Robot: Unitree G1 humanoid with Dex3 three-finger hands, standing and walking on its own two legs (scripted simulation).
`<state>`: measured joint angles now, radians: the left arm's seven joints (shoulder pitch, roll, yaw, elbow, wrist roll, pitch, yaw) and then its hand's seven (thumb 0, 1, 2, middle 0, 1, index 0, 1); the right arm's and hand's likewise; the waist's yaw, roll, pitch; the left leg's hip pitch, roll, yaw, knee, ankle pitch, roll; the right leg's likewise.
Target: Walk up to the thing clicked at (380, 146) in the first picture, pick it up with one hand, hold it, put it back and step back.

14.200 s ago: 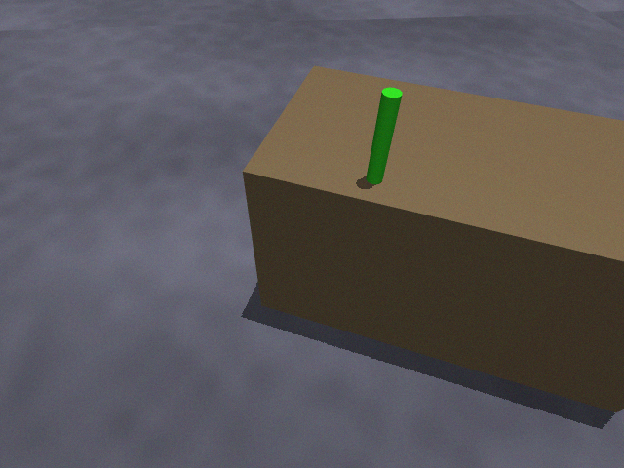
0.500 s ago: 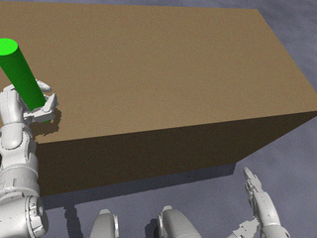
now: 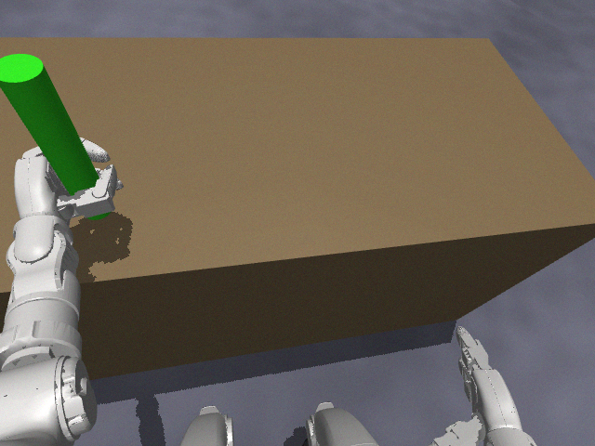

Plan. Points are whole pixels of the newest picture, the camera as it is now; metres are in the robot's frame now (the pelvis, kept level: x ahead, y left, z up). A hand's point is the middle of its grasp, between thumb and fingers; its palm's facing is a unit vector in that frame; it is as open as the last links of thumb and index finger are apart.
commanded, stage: settle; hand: left
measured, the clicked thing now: (66, 154) +0.46 +0.23 +0.12
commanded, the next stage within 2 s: lift in 0.48 s
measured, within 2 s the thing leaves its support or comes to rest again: neither
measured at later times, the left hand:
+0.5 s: hand (96, 160) +0.47 +0.21 +0.09, palm faces +0.16 -0.99 +0.00, open 5.1 cm
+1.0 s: hand (86, 146) +0.44 +0.20 +0.14, palm faces +0.15 -0.99 +0.00, open 5.1 cm
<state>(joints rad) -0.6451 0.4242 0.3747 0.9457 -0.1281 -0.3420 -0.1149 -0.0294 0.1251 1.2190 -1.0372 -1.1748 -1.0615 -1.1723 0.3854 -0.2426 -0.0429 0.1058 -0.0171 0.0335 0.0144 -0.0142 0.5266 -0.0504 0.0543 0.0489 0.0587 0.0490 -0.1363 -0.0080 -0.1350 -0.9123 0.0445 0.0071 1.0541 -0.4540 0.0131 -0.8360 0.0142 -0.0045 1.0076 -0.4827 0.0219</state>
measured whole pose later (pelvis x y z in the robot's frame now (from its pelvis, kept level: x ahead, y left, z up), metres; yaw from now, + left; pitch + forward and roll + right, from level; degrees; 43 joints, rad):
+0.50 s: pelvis +0.01 -0.01 +0.01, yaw +0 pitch +16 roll -2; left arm -0.66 0.42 0.35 0.93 -0.14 -0.28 -0.12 -0.03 0.12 1.23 -1.04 -1.17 -1.06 -1.18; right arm 0.34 -0.24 -0.05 0.21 0.00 0.03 0.00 -0.01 0.54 -0.05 0.05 0.05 0.06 0.05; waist -0.12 0.00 -0.13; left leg -0.82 0.04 0.01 0.97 -0.43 0.01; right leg -0.75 0.01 0.00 0.93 -0.46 0.02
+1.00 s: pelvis +0.02 +0.00 +0.03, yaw +0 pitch +12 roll -1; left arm -0.53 0.34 0.28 0.68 -0.17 -0.16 -0.07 -0.03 0.14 1.20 -1.03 -1.18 -1.05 -1.19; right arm 0.34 -0.25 -0.10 0.30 0.03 0.02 -0.03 -0.01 0.54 -0.05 0.05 0.05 0.06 0.05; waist -0.07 0.01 -0.14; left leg -0.66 0.04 0.03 0.87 -0.41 0.01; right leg -0.60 0.01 0.02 0.83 -0.44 0.02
